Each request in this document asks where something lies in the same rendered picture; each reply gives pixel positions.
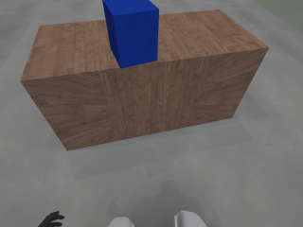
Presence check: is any left robot hand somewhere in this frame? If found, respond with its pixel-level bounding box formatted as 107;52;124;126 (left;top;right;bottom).
38;211;64;227

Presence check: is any robot right thigh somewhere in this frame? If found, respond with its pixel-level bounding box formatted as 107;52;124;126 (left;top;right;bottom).
173;211;207;227

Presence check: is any robot thigh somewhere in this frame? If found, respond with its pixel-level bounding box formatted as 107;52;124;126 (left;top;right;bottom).
108;217;134;227
173;211;207;227

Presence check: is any pedestal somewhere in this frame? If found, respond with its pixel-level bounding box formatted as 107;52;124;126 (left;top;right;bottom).
20;9;270;151

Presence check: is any carton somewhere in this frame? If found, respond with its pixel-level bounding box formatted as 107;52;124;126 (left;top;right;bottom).
102;0;159;69

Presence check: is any robot left thigh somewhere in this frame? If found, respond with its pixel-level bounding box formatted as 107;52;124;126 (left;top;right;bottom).
108;217;134;227

